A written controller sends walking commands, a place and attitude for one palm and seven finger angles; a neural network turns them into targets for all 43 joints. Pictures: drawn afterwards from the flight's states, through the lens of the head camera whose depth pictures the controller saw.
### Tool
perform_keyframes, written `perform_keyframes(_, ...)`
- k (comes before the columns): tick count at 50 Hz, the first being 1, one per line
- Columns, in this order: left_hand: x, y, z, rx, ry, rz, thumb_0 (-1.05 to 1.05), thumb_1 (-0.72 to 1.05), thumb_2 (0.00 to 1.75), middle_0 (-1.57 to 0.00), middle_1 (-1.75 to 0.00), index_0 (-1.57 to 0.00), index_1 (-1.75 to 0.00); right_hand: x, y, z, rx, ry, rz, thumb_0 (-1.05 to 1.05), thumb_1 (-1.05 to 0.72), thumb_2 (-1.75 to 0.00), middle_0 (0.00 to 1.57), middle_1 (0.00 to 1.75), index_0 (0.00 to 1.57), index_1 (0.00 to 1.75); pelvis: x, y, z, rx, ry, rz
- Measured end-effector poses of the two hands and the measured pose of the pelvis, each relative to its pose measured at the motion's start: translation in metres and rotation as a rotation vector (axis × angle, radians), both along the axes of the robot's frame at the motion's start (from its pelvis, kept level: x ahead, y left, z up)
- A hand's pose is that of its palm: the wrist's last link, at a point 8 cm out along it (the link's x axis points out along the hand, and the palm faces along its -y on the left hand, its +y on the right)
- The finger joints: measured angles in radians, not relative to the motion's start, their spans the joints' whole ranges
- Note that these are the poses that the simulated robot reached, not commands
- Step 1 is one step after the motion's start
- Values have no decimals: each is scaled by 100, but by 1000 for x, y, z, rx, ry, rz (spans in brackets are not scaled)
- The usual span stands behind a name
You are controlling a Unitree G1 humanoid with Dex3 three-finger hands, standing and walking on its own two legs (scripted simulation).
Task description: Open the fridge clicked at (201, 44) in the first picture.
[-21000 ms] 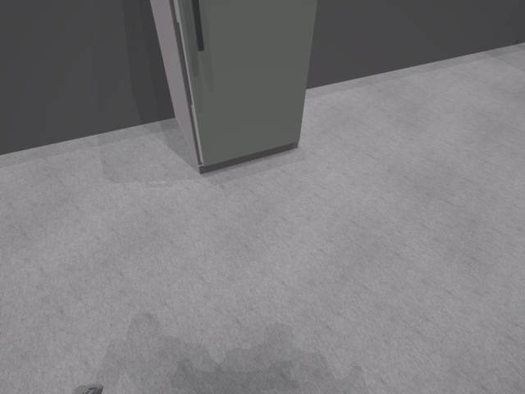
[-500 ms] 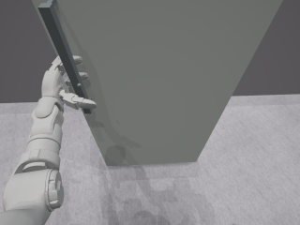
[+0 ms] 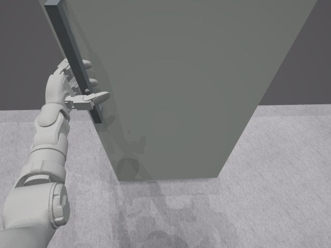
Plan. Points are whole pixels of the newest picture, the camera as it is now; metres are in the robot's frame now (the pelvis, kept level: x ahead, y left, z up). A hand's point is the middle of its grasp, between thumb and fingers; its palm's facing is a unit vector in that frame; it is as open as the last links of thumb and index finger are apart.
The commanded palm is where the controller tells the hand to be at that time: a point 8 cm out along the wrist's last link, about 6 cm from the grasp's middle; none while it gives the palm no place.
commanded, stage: grip the handle and tug to test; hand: left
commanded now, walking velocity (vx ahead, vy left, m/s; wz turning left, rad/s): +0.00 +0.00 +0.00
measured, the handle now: (83, 72) +0.51 +0.21 +0.14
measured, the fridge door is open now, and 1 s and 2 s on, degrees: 0 0 17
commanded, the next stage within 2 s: pull the door a little, standing still in 1.04 s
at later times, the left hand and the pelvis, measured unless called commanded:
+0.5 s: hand (89, 90) +0.46 +0.18 +0.13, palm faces +0.03 -1.00 +0.00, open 5.7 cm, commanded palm +0.43 +0.24 +0.13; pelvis +0.00 +0.00 +0.00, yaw +0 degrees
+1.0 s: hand (90, 90) +0.45 +0.18 +0.13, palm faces +0.04 -1.00 +0.01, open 5.7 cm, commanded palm +0.40 +0.23 +0.13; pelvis +0.02 +0.00 +0.00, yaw -2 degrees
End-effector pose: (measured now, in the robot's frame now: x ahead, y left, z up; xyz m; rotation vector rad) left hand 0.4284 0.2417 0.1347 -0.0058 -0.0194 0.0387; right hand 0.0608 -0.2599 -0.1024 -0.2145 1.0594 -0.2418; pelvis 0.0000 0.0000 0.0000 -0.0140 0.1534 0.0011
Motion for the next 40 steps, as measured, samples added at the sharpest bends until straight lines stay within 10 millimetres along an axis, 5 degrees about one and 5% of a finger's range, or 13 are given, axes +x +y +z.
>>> perform_keyframes(16,5,-3,-2,0,1,2,0,70,82,-40,-136,-39,-135,-10,-1,-2,5,23,-15,0,-91,-90,20,30,20,30,0,-1,-1,1,9,-7)
perform_keyframes(40,5,-4,-2,-1,3,-2,0,71,82,-37,-139,-37,-137,4,-2,1,5,-6,-17,0,-91,-90,20,30,20,30,5,-1,1,1,8,-12)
